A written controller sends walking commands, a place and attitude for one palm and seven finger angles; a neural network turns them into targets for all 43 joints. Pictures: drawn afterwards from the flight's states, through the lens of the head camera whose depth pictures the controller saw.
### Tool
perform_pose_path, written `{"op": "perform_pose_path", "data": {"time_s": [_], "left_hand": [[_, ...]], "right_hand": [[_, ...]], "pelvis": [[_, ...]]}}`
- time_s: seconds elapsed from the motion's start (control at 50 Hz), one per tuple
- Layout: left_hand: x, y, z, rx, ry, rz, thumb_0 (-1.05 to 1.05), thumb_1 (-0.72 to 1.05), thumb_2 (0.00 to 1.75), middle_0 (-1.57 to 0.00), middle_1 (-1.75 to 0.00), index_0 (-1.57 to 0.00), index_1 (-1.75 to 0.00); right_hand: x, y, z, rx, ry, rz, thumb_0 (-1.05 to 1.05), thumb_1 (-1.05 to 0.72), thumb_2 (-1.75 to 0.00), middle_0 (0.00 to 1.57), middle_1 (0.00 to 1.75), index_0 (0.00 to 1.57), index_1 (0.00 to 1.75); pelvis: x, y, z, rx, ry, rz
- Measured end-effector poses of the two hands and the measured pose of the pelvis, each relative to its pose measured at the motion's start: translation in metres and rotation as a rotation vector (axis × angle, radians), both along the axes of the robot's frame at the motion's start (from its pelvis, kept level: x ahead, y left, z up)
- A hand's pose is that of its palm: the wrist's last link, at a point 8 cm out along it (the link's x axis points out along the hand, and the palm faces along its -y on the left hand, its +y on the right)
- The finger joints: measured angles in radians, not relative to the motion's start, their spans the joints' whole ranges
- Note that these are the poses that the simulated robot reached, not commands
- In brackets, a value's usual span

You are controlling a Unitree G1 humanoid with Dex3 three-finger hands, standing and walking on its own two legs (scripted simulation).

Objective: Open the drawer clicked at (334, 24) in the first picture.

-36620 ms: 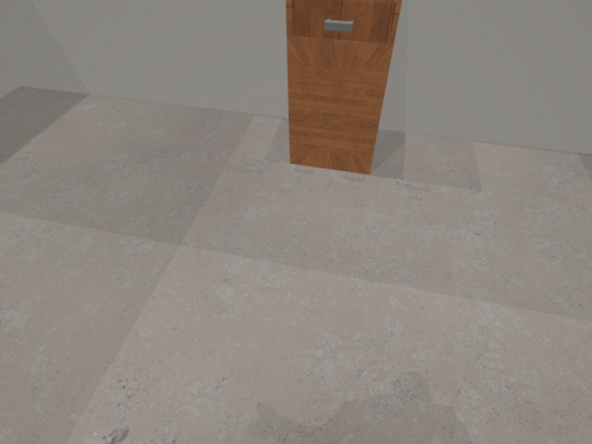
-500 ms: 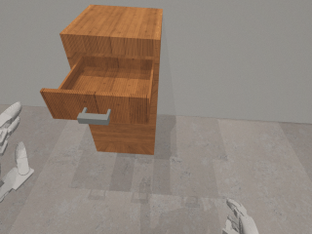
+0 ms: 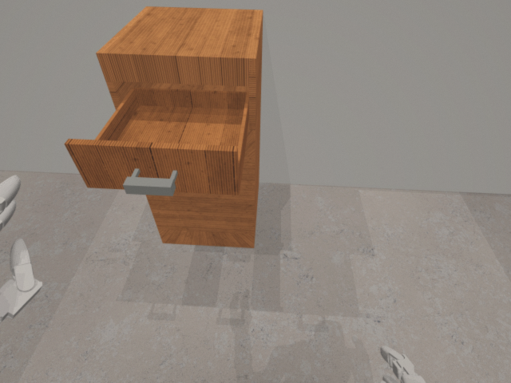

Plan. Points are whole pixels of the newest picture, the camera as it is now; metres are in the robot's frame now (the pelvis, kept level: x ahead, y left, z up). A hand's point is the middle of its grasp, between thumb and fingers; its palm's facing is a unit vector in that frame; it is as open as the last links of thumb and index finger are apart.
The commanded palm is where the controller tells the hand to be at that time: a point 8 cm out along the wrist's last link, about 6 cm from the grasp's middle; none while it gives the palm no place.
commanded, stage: let the arm hang, fingers relaxed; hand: left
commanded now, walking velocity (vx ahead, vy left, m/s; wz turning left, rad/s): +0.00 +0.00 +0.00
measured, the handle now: (152, 179) +0.55 +0.27 -0.02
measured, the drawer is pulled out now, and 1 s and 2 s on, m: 0.30 0.30 0.30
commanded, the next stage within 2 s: look to check the result in 1.10 s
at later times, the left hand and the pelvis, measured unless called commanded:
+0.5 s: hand out of the picture -0.01 +0.20 -0.16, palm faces +0.05 -0.97 -0.23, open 7.1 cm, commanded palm none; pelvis +0.00 +0.00 +0.01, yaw +1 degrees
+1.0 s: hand out of the picture +0.01 +0.18 -0.16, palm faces +0.02 -0.98 -0.20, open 7.3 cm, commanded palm none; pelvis +0.00 +0.01 +0.02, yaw -1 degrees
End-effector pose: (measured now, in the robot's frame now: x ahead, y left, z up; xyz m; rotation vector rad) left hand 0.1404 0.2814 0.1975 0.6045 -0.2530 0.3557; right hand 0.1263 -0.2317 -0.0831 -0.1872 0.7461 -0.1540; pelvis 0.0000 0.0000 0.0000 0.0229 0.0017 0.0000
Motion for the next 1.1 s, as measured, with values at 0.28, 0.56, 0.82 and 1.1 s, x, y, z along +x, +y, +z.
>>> {"op": "perform_pose_path", "data": {"time_s": [0.28, 0.56, 0.82, 1.1], "left_hand": [[-0.083, -0.068, -0.325, -0.66, 1.282, 0.174, -0.01, 0.94, 0.9, -0.2, -0.3, -0.2, -0.3], [-0.161, -0.033, -0.317, -0.615, 1.544, 0.369, -0.01, 0.93, 0.9, -0.2, -0.3, -0.2, -0.3], [-0.14, -0.048, -0.319, -0.617, 1.515, 0.311, 0.0, 0.91, 0.9, -0.2, -0.3, -0.2, -0.3], [-0.144, -0.057, -0.325, -0.637, 1.552, 0.298, 0.0, 0.91, 0.9, -0.2, -0.3, -0.2, -0.3]], "right_hand": [[-0.054, -0.005, -0.04, 0.019, 0.378, 0.015, 0.01, -0.9, -0.9, 0.2, 0.3, 0.2, 0.3], [-0.127, 0.007, -0.05, 0.052, 0.636, -0.056, 0.01, -0.91, -0.9, 0.19, 0.3, 0.2, 0.3], [-0.147, 0.035, -0.057, 0.131, 0.671, -0.076, 0.01, -0.91, -0.9, 0.2, 0.3, 0.2, 0.3], [-0.168, 0.032, -0.052, 0.117, 0.72, -0.124, 0.0, -0.91, -0.9, 0.19, 0.3, 0.2, 0.3]], "pelvis": [[-0.007, -0.006, -0.003, -0.018, -0.036, 0.035], [-0.002, 0.003, 0.014, -0.026, -0.035, 0.017], [-0.004, 0.006, 0.015, -0.018, -0.047, -0.003], [-0.002, 0.006, 0.015, -0.019, -0.042, -0.012]]}}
